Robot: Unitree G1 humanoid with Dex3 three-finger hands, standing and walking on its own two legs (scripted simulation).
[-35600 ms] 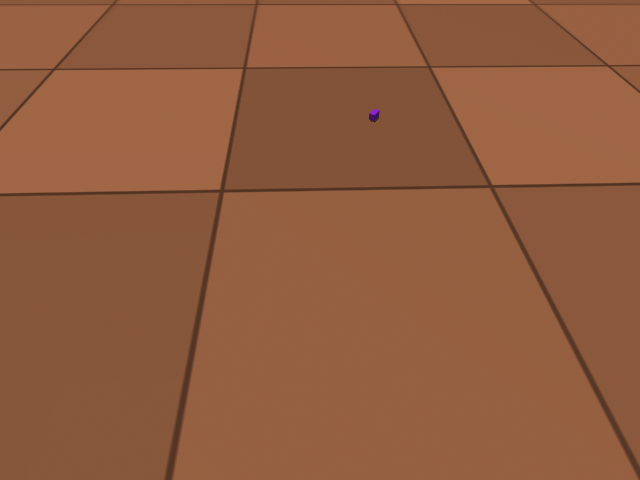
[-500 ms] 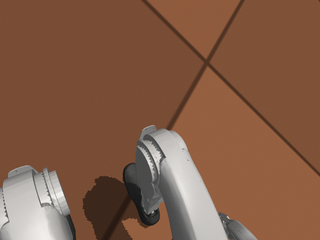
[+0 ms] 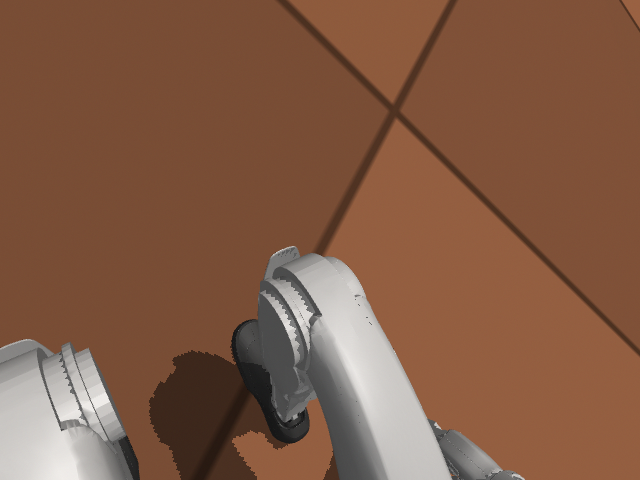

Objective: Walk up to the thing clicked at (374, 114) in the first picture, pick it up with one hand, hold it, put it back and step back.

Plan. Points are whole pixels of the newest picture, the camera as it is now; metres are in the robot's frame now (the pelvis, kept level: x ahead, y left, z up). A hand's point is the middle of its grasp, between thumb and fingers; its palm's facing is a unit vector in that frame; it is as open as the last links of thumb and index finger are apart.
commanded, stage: rest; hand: left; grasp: from above
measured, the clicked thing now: out of the picture +0.47 +0.31 -0.28
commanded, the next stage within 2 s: open in 0.20 s
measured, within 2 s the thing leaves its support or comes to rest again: neither
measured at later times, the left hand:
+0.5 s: hand out of the picture +0.45 +0.30 -0.25, palm faces -0.45 -0.12 -0.88, open 6.8 cm
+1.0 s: hand out of the picture +0.45 +0.30 -0.25, palm faces -0.46 -0.13 -0.88, open 10.5 cm
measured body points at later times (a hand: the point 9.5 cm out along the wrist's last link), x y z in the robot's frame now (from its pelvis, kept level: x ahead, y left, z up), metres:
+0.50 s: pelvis +0.00 +0.00 +0.00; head +0.27 +0.13 +0.33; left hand +0.47 +0.31 -0.20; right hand +0.04 -0.25 -0.05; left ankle +0.06 +0.12 -0.27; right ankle +0.12 -0.12 -0.27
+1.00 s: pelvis -0.01 +0.00 +0.01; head +0.28 +0.12 +0.33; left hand +0.47 +0.31 -0.20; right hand +0.03 -0.25 -0.04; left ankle +0.06 +0.12 -0.27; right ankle +0.12 -0.12 -0.27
